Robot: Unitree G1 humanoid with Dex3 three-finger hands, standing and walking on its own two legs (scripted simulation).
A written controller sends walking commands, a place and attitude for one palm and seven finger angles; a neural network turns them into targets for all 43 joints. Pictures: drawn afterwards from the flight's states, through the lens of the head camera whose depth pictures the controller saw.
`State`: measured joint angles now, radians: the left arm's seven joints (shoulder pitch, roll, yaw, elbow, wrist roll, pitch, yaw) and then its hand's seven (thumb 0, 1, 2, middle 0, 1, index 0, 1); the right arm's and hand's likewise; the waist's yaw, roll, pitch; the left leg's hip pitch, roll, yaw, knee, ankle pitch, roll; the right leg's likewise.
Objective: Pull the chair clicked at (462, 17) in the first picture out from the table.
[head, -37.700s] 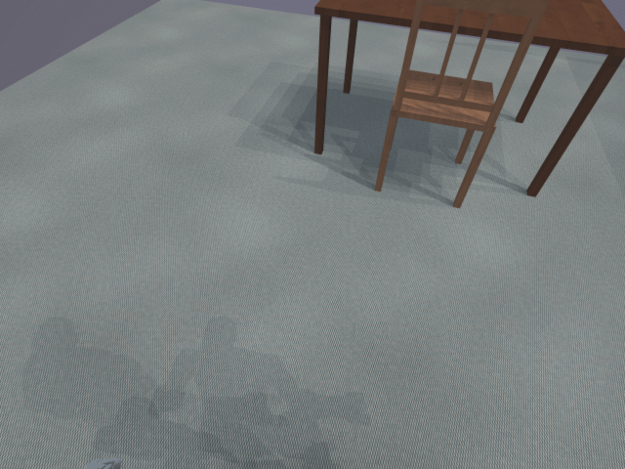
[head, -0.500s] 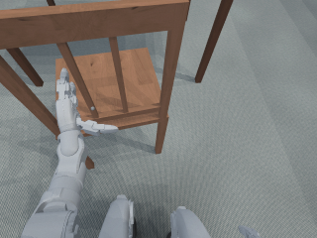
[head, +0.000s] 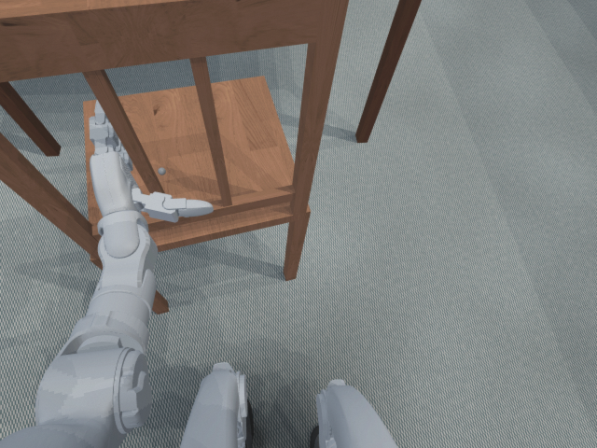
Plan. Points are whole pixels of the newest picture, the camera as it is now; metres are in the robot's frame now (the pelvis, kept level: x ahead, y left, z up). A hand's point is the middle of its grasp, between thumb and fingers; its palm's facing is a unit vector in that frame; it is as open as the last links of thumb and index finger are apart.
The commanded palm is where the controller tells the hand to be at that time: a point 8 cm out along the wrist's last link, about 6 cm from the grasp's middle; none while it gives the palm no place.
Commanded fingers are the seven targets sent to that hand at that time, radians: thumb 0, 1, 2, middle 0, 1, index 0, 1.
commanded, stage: push the fingers through the gap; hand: left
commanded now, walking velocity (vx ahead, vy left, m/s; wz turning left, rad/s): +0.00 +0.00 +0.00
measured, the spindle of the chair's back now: (140, 160) +0.48 +0.20 +0.04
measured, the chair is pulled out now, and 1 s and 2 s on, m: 0.35 0.35 0.40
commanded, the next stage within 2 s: hook a spindle and tug to test in 0.26 s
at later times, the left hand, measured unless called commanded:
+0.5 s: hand (165, 175) +0.47 +0.17 +0.03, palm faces +0.27 -0.96 -0.02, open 16.8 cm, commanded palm +0.43 +0.20 +0.03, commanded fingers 0.00 -0.50 0.30 -0.20 -0.52 -0.20 -0.52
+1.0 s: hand (166, 176) +0.46 +0.16 +0.03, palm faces +0.27 -0.96 -0.01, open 10.1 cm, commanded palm +0.43 +0.20 +0.03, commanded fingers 0.00 0.51 0.73 -0.50 -1.45 -0.50 -1.45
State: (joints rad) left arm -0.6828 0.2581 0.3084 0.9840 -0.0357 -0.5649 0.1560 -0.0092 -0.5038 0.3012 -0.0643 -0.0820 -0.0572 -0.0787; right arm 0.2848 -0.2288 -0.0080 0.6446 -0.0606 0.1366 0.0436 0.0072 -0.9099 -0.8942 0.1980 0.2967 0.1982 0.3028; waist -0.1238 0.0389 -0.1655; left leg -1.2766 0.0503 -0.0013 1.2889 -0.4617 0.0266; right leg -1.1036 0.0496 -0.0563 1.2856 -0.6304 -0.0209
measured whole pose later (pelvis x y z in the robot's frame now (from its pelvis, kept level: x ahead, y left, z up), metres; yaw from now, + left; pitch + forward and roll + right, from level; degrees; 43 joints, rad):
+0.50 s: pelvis +0.00 +0.00 +0.00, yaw +0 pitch +25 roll -3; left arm -0.67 0.24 0.30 1.00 -0.03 -0.59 0.17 -0.01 -0.50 0.30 -0.09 -0.16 -0.08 -0.15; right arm 0.26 -0.23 -0.01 0.64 -0.06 0.14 0.05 0.01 -0.91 -0.89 0.20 0.30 0.20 0.30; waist -0.12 0.03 -0.17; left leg -1.26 0.05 -0.01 1.28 -0.46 0.02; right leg -1.09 0.05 -0.06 1.28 -0.63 -0.02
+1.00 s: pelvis +0.00 -0.01 +0.00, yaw +0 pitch +25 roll -3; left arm -0.66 0.24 0.29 0.99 -0.04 -0.59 0.16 0.00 -0.01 0.51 -0.45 -1.29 -0.44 -1.29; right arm 0.27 -0.23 -0.01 0.65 -0.06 0.14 0.05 0.01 -0.91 -0.89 0.20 0.30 0.20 0.30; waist -0.12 0.03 -0.17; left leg -1.26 0.05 -0.01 1.28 -0.46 0.02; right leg -1.09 0.05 -0.06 1.28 -0.63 -0.03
